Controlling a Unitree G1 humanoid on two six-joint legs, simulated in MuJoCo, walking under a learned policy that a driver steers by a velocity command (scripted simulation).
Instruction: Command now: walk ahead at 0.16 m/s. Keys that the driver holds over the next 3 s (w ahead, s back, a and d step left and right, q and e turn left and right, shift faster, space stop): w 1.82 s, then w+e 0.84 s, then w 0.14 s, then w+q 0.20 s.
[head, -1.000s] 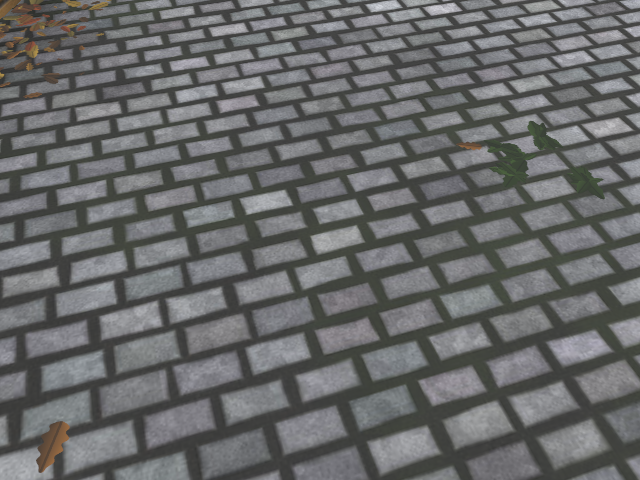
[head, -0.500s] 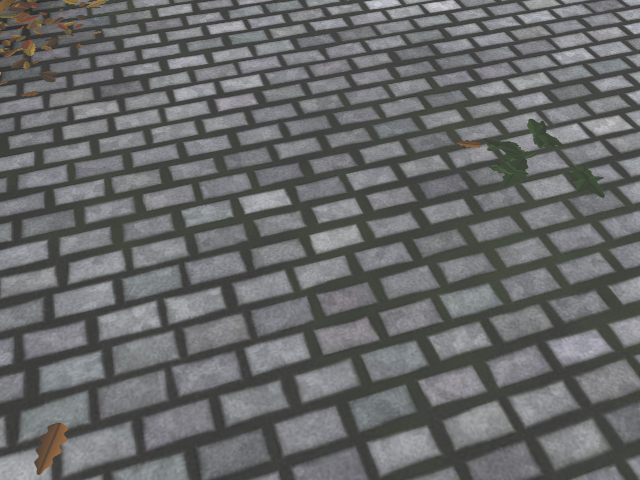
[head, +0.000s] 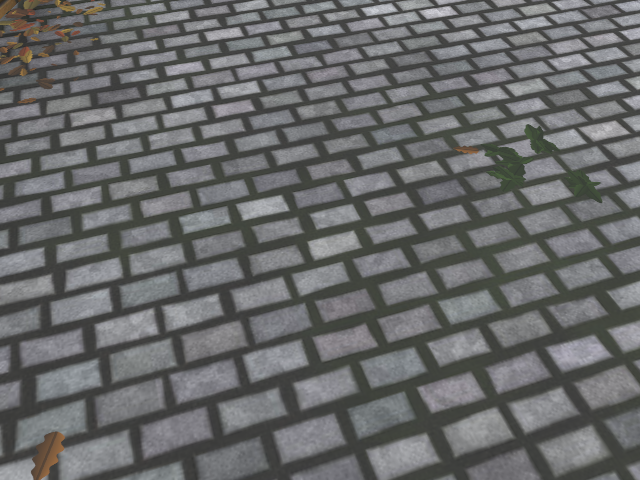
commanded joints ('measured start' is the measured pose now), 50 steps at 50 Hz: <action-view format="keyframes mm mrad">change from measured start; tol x32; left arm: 1 10 69 16 -44 13 -2 -10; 14 394 209 96 -40 3 -71 -36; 50 -136 91 55 -263 18 -47 -69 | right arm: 1 139 -141 -40 -1 -1 9 2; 30 -398 -74 -45 -270 -3 -33 79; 37 187 -282 -128 -126 -40 -60 36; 50 93 -142 -60 -94 2 -99 47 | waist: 1 -39 117 145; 13 171 -309 -11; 31 21 -96 133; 38 -118 174 -274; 50 -6 47 98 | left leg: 1 -124 173 -247 -196 -448 112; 10 -142 264 -232 -158 -78 158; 15 -637 83 11 780 -130 57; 35 -123 -27 176 132 173 122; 38 367 473 -698 -128 -84 350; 50 -60 213 -43 -294 412 142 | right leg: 1 -150 27 -22 114 -257 -46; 7 -401 -58 -43 308 -225 -63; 11 128 41 -122 27 -35 -65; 15 243 -373 562 -309 -453 -192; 34 289 -208 -20 -33 1078 -120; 36 146 -170 -42 349 845 -117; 38 -345 85 -10 984 -269 -93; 50 -456 -117 -52 494 158 -27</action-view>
